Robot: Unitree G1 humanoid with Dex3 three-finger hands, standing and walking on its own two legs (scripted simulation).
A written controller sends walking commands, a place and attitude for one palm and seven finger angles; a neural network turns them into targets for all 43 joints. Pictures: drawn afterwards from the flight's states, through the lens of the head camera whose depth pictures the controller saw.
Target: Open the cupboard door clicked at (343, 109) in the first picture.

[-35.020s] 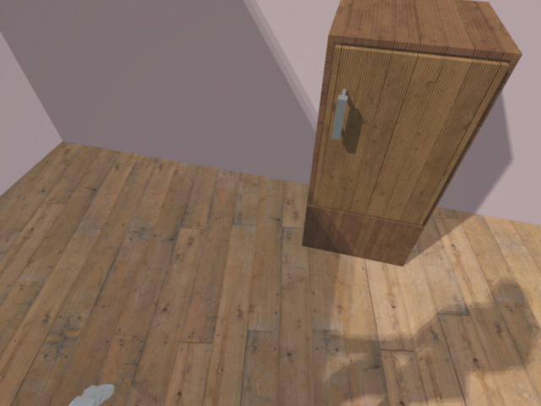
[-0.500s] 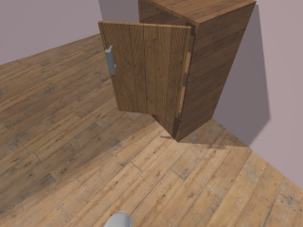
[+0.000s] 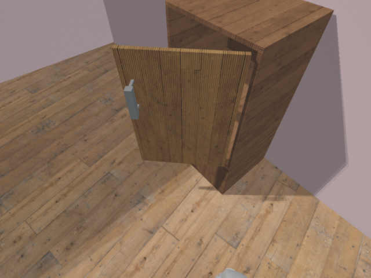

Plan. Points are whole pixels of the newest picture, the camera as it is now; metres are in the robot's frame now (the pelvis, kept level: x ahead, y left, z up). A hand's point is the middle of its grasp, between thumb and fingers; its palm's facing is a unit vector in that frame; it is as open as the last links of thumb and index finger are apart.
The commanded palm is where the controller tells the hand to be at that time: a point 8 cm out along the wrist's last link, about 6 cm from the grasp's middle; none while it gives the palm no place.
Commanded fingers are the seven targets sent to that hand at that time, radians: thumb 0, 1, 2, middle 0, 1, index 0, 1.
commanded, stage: come to a stop and stand still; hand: left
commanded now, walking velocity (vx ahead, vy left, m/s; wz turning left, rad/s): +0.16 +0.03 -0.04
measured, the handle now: (133, 99) +0.65 +0.22 -0.04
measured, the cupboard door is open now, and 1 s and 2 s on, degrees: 44 44 44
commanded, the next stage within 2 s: none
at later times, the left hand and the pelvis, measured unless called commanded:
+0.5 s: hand out of the picture +0.14 +0.20 -0.18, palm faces +0.05 -0.97 -0.23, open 7.3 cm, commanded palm none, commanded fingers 0.00 0.90 0.90 -0.20 -0.30 -0.20 -0.30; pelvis +0.07 +0.01 -0.01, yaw +0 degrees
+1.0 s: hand out of the picture +0.04 +0.16 -0.19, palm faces +0.04 -0.98 -0.17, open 7.3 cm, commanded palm none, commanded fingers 0.00 0.90 0.90 -0.20 -0.30 -0.20 -0.30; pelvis +0.01 -0.01 -0.01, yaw +0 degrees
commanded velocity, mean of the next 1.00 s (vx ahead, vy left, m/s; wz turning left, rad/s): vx -0.09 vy -0.01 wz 0.00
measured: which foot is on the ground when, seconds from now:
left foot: down 0.00-0.10, up 0.12-0.32, down 0.34-1.00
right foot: up 0.00-0.08, down 0.10-0.36, up 0.38-0.62, down 0.64-1.00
